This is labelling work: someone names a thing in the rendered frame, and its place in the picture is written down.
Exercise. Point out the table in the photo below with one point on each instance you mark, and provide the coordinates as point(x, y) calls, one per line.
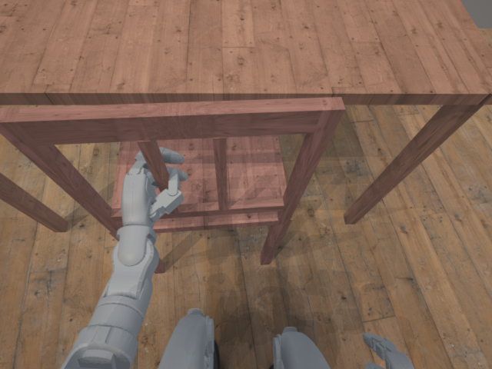
point(369, 52)

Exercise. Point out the left robot hand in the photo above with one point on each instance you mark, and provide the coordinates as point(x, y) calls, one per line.
point(138, 191)

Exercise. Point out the right robot hand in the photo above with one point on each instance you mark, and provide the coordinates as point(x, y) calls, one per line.
point(386, 350)

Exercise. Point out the right robot thigh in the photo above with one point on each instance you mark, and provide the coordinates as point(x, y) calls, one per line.
point(295, 350)

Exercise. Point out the left robot thigh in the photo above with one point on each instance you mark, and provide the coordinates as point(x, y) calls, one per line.
point(191, 340)

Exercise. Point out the left robot forearm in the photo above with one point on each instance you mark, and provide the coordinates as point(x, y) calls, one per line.
point(110, 339)

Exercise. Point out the robot thigh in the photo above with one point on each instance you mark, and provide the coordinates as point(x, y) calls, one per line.
point(191, 340)
point(295, 350)

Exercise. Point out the chair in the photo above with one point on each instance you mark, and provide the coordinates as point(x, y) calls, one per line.
point(231, 154)

